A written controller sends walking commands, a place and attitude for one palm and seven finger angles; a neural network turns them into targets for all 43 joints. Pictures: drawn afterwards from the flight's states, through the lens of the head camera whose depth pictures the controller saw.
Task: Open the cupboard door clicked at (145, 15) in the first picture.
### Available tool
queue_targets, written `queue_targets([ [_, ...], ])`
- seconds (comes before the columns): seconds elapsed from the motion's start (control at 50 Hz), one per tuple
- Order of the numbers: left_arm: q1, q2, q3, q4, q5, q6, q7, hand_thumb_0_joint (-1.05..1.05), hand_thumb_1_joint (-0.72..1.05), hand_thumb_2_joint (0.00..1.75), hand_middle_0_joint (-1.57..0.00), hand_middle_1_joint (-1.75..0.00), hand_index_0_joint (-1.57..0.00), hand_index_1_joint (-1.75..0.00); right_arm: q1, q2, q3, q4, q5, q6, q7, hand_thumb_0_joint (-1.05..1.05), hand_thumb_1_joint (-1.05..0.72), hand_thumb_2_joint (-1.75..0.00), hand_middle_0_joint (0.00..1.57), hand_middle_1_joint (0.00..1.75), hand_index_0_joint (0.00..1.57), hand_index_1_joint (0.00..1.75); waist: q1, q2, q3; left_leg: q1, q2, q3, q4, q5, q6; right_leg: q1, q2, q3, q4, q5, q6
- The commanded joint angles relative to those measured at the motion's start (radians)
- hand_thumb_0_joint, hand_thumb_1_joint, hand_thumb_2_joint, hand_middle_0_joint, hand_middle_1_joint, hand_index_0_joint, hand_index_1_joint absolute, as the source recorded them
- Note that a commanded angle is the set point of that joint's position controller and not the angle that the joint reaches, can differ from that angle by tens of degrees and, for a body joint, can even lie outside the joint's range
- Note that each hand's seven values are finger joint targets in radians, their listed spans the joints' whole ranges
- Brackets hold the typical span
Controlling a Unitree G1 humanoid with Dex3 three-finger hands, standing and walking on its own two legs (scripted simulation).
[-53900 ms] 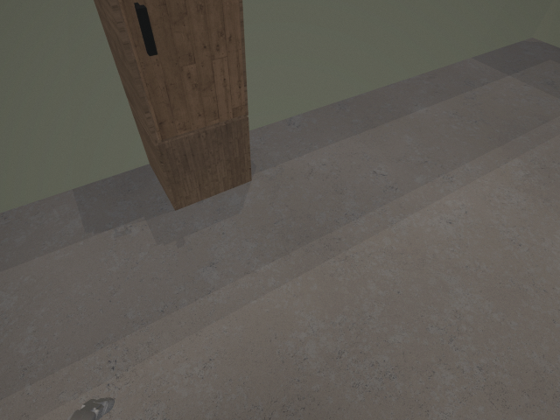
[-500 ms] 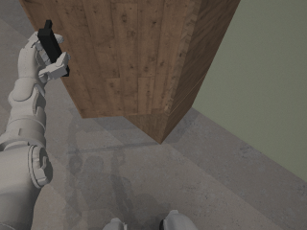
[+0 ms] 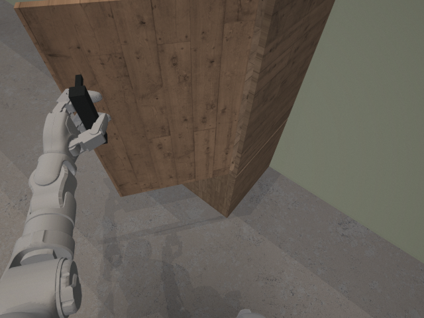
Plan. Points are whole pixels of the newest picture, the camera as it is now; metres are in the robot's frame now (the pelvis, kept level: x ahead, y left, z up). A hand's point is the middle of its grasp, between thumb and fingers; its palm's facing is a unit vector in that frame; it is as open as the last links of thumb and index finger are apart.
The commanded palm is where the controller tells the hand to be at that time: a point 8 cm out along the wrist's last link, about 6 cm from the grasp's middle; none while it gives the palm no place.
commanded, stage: pull the door open along its arc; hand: left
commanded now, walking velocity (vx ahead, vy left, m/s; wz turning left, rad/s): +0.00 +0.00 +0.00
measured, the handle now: (90, 110) +0.50 +0.22 +0.10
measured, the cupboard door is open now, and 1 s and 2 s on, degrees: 54 90 94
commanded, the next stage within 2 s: open thumb and fingers to let go in 0.62 s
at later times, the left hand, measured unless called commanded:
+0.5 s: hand (155, 192) +0.31 +0.08 +0.10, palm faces +0.46 -0.89 +0.00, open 6.6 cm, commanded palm +0.24 +0.10 +0.09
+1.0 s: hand (172, 203) +0.29 +0.06 +0.10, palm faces +0.45 -0.89 -0.03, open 7.7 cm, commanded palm +0.24 +0.09 +0.09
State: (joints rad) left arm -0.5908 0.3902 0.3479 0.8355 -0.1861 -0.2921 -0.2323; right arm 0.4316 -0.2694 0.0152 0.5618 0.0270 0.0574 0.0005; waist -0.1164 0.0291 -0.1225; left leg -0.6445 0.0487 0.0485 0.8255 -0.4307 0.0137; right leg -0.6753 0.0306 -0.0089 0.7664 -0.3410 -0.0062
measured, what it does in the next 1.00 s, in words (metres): stands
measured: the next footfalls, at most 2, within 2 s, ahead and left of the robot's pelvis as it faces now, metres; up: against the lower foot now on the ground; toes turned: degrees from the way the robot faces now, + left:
none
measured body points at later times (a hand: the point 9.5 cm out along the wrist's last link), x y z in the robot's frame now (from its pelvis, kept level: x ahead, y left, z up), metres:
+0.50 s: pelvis -0.01 -0.02 +0.01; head +0.00 -0.03 +0.46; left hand +0.28 +0.13 +0.11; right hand +0.19 -0.21 -0.08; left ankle -0.02 +0.11 -0.70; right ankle +0.01 -0.12 -0.70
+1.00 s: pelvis -0.01 -0.04 +0.01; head +0.00 -0.06 +0.46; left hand +0.26 +0.10 +0.11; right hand +0.19 -0.24 -0.08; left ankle -0.02 +0.11 -0.70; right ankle +0.01 -0.12 -0.70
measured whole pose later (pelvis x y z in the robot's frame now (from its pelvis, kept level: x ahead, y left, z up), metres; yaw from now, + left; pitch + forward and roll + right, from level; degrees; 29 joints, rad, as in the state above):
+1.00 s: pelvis -0.01 -0.04 +0.01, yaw +5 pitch +3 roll +1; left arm 0.03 -0.10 -0.22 0.06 0.07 -0.04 0.58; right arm 0.17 -0.19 0.00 0.59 -0.05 0.06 0.00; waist 0.01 0.04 -0.05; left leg -0.37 0.03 -0.04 0.69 -0.36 -0.04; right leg -0.40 0.01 -0.09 0.70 -0.35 -0.06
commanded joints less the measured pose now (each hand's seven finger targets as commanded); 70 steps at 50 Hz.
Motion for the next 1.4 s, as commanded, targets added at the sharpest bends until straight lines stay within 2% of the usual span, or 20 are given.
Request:
queue_targets([
  [0.0,-0.087,0.135,-0.014,-0.365,-0.044,-0.046,0.002,0.00,0.90,0.90,-0.40,-1.35,-0.40,-1.35,-0.011,-0.137,-0.060,-0.132,0.013,-0.049,-0.005,0.00,-0.90,-0.90,0.20,0.30,0.20,0.30,0.074,0.014,-0.336,0.173,-0.032,-0.020,-0.112,0.463,0.014,0.333,0.007,-0.029,-0.056,0.462,-0.012],
  [0.02,-0.067,0.111,-0.029,-0.391,-0.046,-0.039,0.012,0.00,0.90,0.90,-0.40,-1.35,-0.40,-1.35,-0.021,-0.133,-0.060,-0.132,0.013,-0.053,-0.004,0.00,-0.90,-0.90,0.20,0.30,0.20,0.30,0.074,0.003,-0.322,0.176,-0.034,-0.017,-0.118,0.447,0.014,0.337,0.007,-0.031,-0.062,0.456,-0.010],
  [0.04,-0.087,0.074,0.090,-0.488,-0.106,-0.028,0.159,0.00,0.90,0.90,-0.40,-1.35,-0.40,-1.35,-0.069,-0.100,-0.058,-0.141,0.006,-0.069,0.001,0.00,-0.90,-0.90,0.20,0.30,0.20,0.30,0.157,-0.016,-0.300,0.131,-0.044,-0.020,-0.130,0.419,0.000,0.337,0.008,-0.049,-0.076,0.412,-0.009],
  [0.06,-0.028,-0.034,-0.006,-0.519,-0.081,-0.012,0.233,0.00,0.90,0.90,-0.40,-1.35,-0.40,-1.35,-0.084,-0.097,-0.057,-0.135,0.003,-0.085,0.009,0.00,-0.90,-0.90,0.20,0.30,0.20,0.30,0.118,0.010,-0.275,0.166,-0.041,-0.018,-0.138,0.404,-0.006,0.315,0.010,-0.054,-0.077,0.380,-0.007],
  [0.08,0.025,-0.086,-0.033,-0.562,-0.075,-0.009,0.283,0.00,0.90,0.90,-0.40,-1.35,-0.40,-1.35,-0.094,-0.092,-0.057,-0.138,0.003,-0.100,0.016,0.00,-0.90,-0.90,0.20,0.30,0.20,0.30,0.119,0.001,-0.244,0.172,-0.039,-0.023,-0.140,0.406,-0.009,0.303,0.009,-0.063,-0.086,0.362,-0.008],
  [0.12,0.096,-0.129,-0.061,-0.614,-0.030,0.003,0.378,0.00,0.90,0.90,-0.40,-1.35,-0.40,-1.35,-0.107,-0.092,-0.058,-0.123,-0.010,-0.109,0.025,0.00,-0.90,-0.90,0.20,0.30,0.20,0.30,0.116,-0.023,-0.250,0.191,-0.035,-0.027,-0.141,0.431,-0.016,0.305,0.003,-0.068,-0.072,0.369,-0.009],
  [0.2,0.139,-0.273,-0.199,-0.775,0.082,0.032,0.561,0.00,0.90,0.90,-0.40,-1.35,-0.40,-1.35,-0.159,-0.064,-0.059,-0.126,-0.039,-0.117,0.041,0.00,-0.90,-0.90,0.20,0.30,0.20,0.30,0.116,0.009,-0.262,0.239,-0.032,-0.027,-0.140,0.456,-0.020,0.314,-0.013,-0.064,-0.065,0.366,-0.012],
  [0.24,0.175,-0.345,-0.271,-0.813,0.140,0.059,0.643,0.00,0.90,0.90,-0.40,-1.35,-0.40,-1.35,-0.189,-0.054,-0.056,-0.129,-0.051,-0.109,0.044,0.00,-0.90,-0.90,0.20,0.30,0.20,0.30,0.115,-0.027,-0.240,0.234,-0.030,-0.034,-0.150,0.414,-0.022,0.314,-0.019,-0.066,-0.070,0.322,-0.014],
  [0.34,0.206,-0.492,-0.459,-0.919,0.264,0.146,0.780,0.00,0.90,0.90,-0.40,-1.35,-0.40,-1.35,-0.257,-0.036,-0.051,-0.141,-0.075,-0.082,0.035,0.00,-0.90,-0.90,0.20,0.30,0.20,0.30,0.094,-0.052,-0.210,0.261,-0.032,-0.041,-0.166,0.315,-0.013,0.314,-0.032,-0.060,-0.106,0.231,-0.019],
  [0.38,0.275,-0.535,-0.519,-0.933,0.290,0.171,0.794,0.00,0.90,0.90,-0.40,-1.35,-0.40,-1.35,-0.268,-0.031,-0.051,-0.147,-0.079,-0.069,0.028,0.00,-0.90,-0.90,0.20,0.30,0.20,0.30,0.090,-0.100,-0.194,0.271,-0.030,-0.047,-0.169,0.317,-0.010,0.333,-0.032,-0.061,-0.123,0.240,-0.022],
  [0.44,0.310,-0.585,-0.592,-0.992,0.311,0.185,0.804,0.00,0.90,0.90,-0.40,-1.35,-0.40,-1.35,-0.300,-0.015,-0.048,-0.152,-0.077,-0.058,0.021,0.00,-0.90,-0.90,0.20,0.30,0.20,0.30,0.089,-0.098,-0.181,0.290,-0.034,-0.048,-0.168,0.307,-0.007,0.348,-0.039,-0.054,-0.136,0.237,-0.027],
  [0.52,0.466,-0.649,-0.668,-1.053,0.297,0.198,0.808,0.00,0.90,0.90,-0.40,-1.35,-0.40,-1.35,-0.344,0.004,-0.038,-0.162,-0.071,-0.057,0.026,0.00,-0.90,-0.90,0.20,0.30,0.20,0.30,0.103,-0.094,-0.140,0.301,-0.041,-0.048,-0.167,0.296,-0.006,0.375,-0.043,-0.051,-0.158,0.239,-0.030],
  [0.6,0.628,-0.616,-0.653,-1.139,0.274,0.217,0.798,0.00,0.90,0.90,-0.40,-1.35,-0.40,-1.35,-0.389,0.017,-0.028,-0.175,-0.066,-0.049,0.027,0.00,-0.90,-0.90,0.20,0.30,0.20,0.30,0.132,-0.081,-0.117,0.303,-0.054,-0.041,-0.167,0.277,-0.005,0.419,-0.057,-0.024,-0.206,0.223,-0.030],
  [0.72,0.371,-0.538,-0.549,-1.031,0.264,0.226,0.851,0.00,0.83,0.87,-0.40,-1.34,-0.40,-1.34,-0.437,0.026,-0.012,-0.129,-0.081,-0.048,-0.006,0.00,-0.90,-0.90,0.20,0.30,0.20,0.30,0.118,-0.142,0.000,0.281,-0.079,-0.054,-0.148,0.162,0.000,0.344,-0.094,0.066,-0.327,-0.006,-0.008],
  [0.78,0.404,-0.532,-0.534,-0.997,0.267,0.215,0.846,0.00,0.62,0.78,-0.38,-1.32,-0.38,-1.32,-0.429,0.026,-0.017,-0.122,-0.084,-0.048,-0.012,0.00,-0.90,-0.90,0.20,0.30,0.20,0.30,0.133,-0.152,-0.047,0.283,-0.082,-0.056,-0.157,0.182,-0.002,0.381,-0.099,0.075,-0.320,0.033,-0.008],
  [0.96,0.426,-0.586,-0.606,-1.023,0.285,0.174,0.798,0.00,-0.01,0.51,-0.33,-1.25,-0.33,-1.25,-0.370,0.017,-0.035,-0.132,-0.080,-0.050,-0.005,0.00,-0.90,-0.90,0.20,0.30,0.20,0.30,0.118,-0.100,-0.160,0.313,-0.067,-0.045,-0.167,0.286,0.000,0.423,-0.082,0.016,-0.209,0.296,-0.009],
  [0.98,0.447,-0.590,-0.613,-1.011,0.288,0.176,0.796,0.00,-0.08,0.48,-0.33,-1.24,-0.33,-1.24,-0.364,0.015,-0.036,-0.133,-0.080,-0.052,-0.004,0.00,-0.90,-0.90,0.20,0.30,0.20,0.30,0.117,-0.131,-0.149,0.309,-0.065,-0.048,-0.165,0.288,0.000,0.419,-0.077,0.005,-0.208,0.292,-0.009],
  [1.1,0.403,-0.566,-0.586,-1.003,0.265,0.172,0.805,0.00,-0.50,0.30,-0.30,-1.20,-0.30,-1.20,-0.389,0.015,-0.027,-0.137,-0.077,-0.056,-0.013,0.00,-0.90,-0.90,0.20,0.30,0.20,0.30,0.117,-0.147,-0.090,0.293,-0.070,-0.049,-0.162,0.231,0.002,0.377,-0.079,0.016,-0.245,0.156,-0.009],
  [1.14,0.357,-0.564,-0.582,-0.999,0.271,0.173,0.813,0.00,-0.50,0.30,-0.30,-1.20,-0.30,-1.20,-0.388,0.016,-0.027,-0.132,-0.080,-0.058,-0.015,0.00,-0.90,-0.90,0.20,0.30,0.20,0.30,0.114,-0.136,-0.094,0.297,-0.070,-0.050,-0.160,0.229,0.003,0.363,-0.077,0.015,-0.241,0.134,-0.011],
  [1.38,0.352,-0.625,-0.626,-0.960,0.292,0.216,0.833,0.00,-0.50,0.30,-0.20,-0.60,-0.20,-0.60,-0.381,0.009,-0.031,-0.135,-0.076,-0.042,0.001,0.00,-0.90,-0.90,0.20,0.30,0.20,0.30,0.129,-0.082,-0.123,0.301,-0.049,-0.062,-0.176,0.286,-0.009,0.344,-0.041,-0.059,-0.155,0.172,-0.038],
])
